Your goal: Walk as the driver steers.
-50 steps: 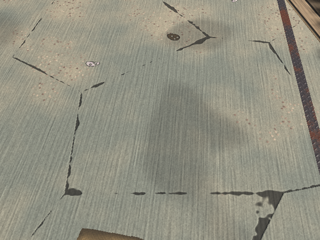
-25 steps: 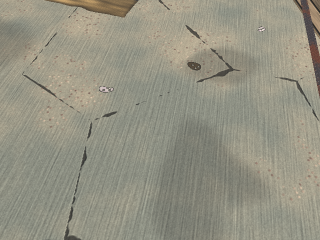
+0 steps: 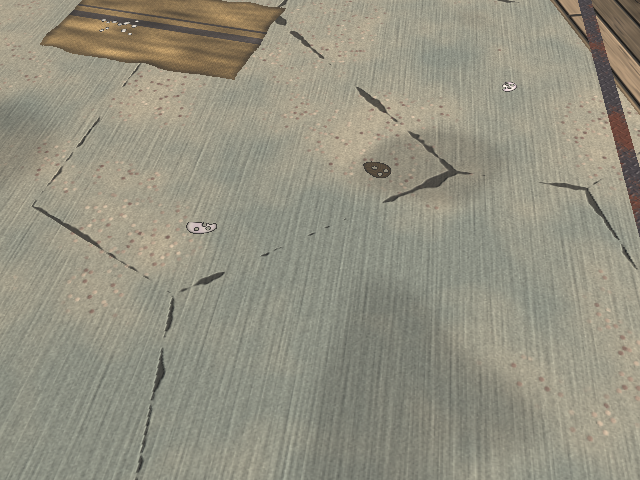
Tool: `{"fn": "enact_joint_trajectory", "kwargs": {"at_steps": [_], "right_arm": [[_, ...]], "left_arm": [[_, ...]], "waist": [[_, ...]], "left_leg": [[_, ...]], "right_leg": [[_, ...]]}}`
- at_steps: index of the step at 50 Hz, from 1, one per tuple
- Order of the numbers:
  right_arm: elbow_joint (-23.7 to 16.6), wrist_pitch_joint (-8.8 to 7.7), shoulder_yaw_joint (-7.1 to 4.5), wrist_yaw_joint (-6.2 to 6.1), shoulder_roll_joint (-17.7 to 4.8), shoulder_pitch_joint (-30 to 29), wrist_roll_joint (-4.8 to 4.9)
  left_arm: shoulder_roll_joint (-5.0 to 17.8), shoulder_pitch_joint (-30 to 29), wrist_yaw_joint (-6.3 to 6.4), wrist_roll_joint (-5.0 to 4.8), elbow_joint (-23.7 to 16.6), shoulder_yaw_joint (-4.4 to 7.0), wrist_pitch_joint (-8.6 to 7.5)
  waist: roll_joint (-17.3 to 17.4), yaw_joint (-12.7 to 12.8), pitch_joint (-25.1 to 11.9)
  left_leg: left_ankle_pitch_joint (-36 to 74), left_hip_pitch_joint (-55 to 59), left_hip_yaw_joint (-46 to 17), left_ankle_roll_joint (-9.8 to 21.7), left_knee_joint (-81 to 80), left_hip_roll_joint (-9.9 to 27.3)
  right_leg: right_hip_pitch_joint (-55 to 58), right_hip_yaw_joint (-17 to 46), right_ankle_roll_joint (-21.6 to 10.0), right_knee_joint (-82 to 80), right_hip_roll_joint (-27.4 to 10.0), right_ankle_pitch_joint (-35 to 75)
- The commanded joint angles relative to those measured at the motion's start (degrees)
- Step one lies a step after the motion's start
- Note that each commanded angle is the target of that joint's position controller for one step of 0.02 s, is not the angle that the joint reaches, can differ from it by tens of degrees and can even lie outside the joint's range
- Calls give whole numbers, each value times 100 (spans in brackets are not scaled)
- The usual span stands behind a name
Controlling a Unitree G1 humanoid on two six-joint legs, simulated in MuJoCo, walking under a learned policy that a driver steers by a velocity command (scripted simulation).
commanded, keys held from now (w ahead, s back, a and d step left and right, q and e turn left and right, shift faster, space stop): no key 1.00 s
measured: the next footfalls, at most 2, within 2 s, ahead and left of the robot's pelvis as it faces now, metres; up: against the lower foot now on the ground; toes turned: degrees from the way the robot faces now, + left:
right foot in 1.74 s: +0.28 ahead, -0.09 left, +0.00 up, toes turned -1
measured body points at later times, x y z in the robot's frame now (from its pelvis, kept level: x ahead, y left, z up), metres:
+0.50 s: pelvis +0.02 -0.01 +0.00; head +0.03 -0.01 +0.45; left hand +0.03 +0.23 -0.15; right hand +0.09 -0.26 -0.15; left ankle +0.05 +0.11 -0.74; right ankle -0.03 -0.13 -0.74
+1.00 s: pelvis +0.02 -0.01 +0.00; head +0.03 -0.01 +0.45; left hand +0.00 +0.22 -0.16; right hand +0.05 -0.25 -0.16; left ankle +0.05 +0.11 -0.74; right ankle -0.03 -0.13 -0.74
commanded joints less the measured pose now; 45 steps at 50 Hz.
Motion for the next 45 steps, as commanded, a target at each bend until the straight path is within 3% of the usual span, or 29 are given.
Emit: {"fn": "enact_joint_trajectory", "kwargs": {"at_steps": [1, 17, 45], "right_arm": [[-168, -32, -87, -11, -513, -61, 19], [122, 88, -106, -88, -558, -61, 39], [399, 93, -64, -125, -419, 228, 38]], "left_arm": [[628, 266, 13, -12, -114, 88, -27], [496, 305, 17, -4, -55, 45, 50], [340, 722, 45, -4, 41, -25, 32]], "waist": [[-92, 21, -284], [-85, -14, -101], [-49, -37, 129]], "left_leg": [[1108, 744, -220, 236, -148, 224], [1167, 837, -239, 160, -107, 246], [606, 723, -247, 91, -269, 224]], "right_leg": [[-383, 174, -195, -573, -204, 1050], [-266, 66, -185, -637, -111, 1210], [-425, 20, -185, -850, -48, 538]]}}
